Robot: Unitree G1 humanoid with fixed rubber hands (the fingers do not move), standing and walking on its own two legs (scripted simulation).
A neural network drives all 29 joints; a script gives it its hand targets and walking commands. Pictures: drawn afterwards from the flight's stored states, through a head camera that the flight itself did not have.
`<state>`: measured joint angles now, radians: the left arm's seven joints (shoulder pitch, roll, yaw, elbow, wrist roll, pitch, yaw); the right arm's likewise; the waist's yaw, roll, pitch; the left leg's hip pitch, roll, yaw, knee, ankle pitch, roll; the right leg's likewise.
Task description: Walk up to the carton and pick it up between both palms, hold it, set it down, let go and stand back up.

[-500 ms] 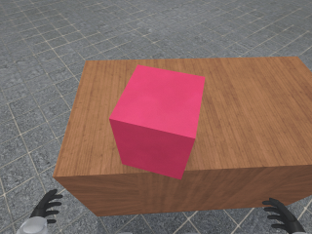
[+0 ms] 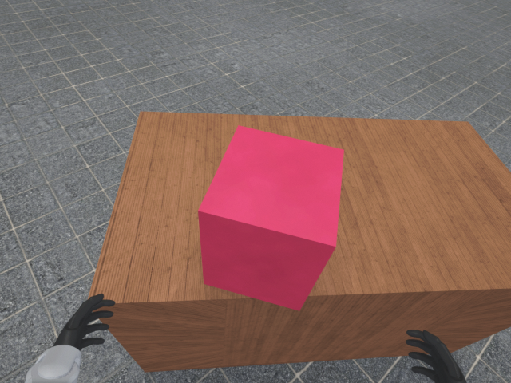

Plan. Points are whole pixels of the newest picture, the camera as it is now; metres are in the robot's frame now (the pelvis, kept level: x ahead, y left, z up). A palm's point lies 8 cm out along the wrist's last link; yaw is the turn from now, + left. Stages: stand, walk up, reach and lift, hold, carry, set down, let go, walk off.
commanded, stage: reach and lift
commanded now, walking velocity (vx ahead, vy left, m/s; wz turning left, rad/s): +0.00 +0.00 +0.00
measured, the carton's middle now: (269, 220) +0.41 -0.02 -0.02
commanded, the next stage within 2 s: none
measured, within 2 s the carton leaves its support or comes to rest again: neither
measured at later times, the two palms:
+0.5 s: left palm (78, 323) +0.22 +0.27 -0.03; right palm (415, 373) +0.15 -0.22 -0.02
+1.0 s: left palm (82, 311) +0.22 +0.26 +0.00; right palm (384, 354) +0.17 -0.17 +0.01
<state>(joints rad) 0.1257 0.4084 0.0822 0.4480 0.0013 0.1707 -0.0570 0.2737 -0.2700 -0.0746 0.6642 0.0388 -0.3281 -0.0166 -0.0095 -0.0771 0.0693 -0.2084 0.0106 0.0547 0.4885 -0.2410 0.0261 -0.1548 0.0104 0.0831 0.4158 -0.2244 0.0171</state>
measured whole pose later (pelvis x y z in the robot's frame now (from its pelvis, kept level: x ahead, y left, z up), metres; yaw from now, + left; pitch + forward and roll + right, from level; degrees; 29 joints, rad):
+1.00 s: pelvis +0.02 +0.01 +0.00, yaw -1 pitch -2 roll -1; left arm 0.22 0.41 0.06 0.25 -0.15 -0.21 -0.24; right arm 0.44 -0.04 0.15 0.23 0.15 -0.47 -0.27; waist 0.02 -0.05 0.10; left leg -0.17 0.01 0.07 0.45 -0.25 0.03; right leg -0.11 0.00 0.09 0.36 -0.22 0.02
